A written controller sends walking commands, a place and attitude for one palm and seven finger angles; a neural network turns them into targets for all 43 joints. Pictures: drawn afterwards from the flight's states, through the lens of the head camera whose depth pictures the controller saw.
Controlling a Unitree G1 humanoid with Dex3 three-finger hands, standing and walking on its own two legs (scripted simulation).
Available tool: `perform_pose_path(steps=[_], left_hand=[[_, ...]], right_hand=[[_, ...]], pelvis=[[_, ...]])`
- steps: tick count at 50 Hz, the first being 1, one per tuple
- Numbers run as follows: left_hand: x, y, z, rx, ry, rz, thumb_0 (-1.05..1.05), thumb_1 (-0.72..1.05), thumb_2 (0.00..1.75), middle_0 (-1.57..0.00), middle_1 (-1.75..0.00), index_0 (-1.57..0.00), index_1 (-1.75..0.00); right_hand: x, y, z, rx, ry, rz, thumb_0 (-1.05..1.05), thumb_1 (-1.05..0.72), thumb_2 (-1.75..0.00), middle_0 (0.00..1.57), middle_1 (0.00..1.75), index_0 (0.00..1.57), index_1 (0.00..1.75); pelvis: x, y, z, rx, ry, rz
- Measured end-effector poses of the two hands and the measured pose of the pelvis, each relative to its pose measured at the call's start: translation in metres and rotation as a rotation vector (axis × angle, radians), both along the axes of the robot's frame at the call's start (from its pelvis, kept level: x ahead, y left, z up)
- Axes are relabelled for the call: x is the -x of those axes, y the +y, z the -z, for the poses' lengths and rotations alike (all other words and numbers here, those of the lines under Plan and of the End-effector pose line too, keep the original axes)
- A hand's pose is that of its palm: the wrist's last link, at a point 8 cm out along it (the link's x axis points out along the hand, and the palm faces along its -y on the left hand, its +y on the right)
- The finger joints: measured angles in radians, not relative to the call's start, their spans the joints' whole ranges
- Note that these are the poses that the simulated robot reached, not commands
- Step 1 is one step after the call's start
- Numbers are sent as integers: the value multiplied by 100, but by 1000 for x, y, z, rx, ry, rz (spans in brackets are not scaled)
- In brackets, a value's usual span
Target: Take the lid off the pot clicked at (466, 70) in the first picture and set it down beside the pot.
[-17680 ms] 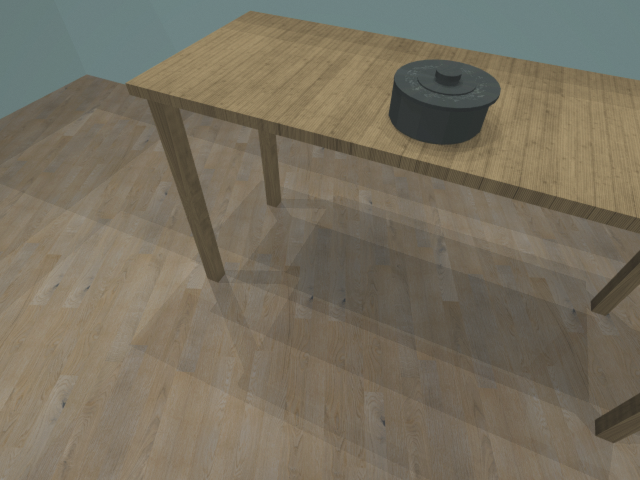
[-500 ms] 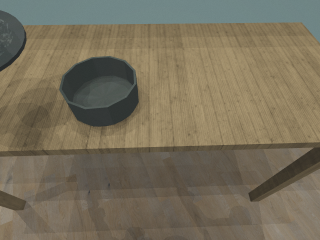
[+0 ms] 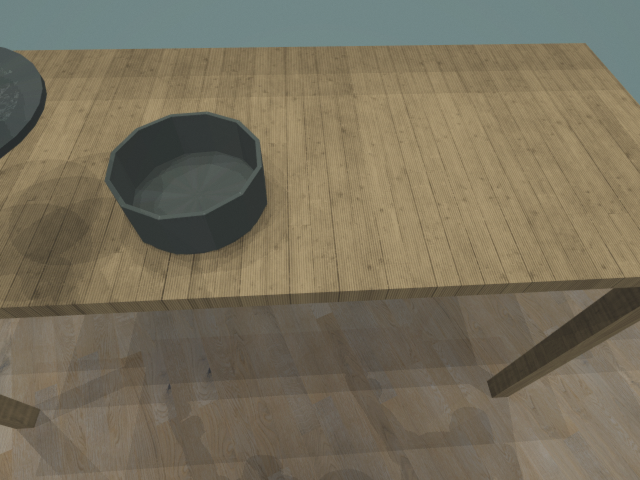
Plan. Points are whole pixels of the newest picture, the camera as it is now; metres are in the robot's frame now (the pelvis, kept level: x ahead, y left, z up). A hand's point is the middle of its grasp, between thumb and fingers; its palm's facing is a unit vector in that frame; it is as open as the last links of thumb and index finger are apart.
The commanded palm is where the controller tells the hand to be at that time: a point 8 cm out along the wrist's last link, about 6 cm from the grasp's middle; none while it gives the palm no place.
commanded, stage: lower the lid onto the table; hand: left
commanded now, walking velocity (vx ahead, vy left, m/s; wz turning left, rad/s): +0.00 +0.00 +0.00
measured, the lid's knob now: out of the picture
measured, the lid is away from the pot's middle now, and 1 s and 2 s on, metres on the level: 0.22 0.23 0.24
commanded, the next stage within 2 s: none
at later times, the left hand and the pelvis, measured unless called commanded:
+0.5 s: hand out of the picture +0.45 +0.36 +0.23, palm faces -0.28 -0.30 -0.91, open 7.9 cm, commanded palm +0.48 +0.38 +0.29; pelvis +0.00 +0.00 +0.00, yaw +0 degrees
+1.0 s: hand out of the picture +0.45 +0.37 +0.19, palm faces -0.35 -0.30 -0.89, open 7.9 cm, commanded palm +0.49 +0.38 +0.26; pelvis -0.01 +0.01 -0.01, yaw +0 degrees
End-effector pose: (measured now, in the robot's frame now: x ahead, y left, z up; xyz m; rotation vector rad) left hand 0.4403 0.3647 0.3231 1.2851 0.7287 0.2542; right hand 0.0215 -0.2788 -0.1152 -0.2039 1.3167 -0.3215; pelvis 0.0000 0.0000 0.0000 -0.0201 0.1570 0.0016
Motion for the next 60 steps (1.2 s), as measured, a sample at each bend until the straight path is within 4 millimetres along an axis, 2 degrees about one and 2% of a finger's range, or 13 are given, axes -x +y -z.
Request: perform_pose_path(steps=[22,60], left_hand=[[-4,3,30,20,45,41,1,23,68,-63,-101,-62,-101],[-10,11,88,46,139,104,1,24,68,-62,-101,-62,-101]], right_hand=[[-1,6,0,7,-25,8,0,-90,-90,21,30,20,30],[41,11,0,45,46,64,0,-90,-90,21,30,20,30]], pelvis=[[2,4,3,6,12,-1],[11,12,9,21,43,8]])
